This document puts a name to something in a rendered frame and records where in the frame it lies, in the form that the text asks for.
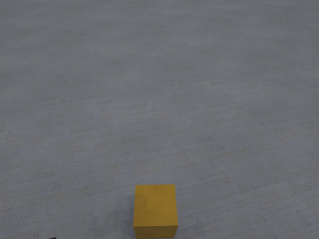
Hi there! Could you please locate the carton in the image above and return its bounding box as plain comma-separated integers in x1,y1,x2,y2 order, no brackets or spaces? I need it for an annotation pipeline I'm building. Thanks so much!
133,184,178,239

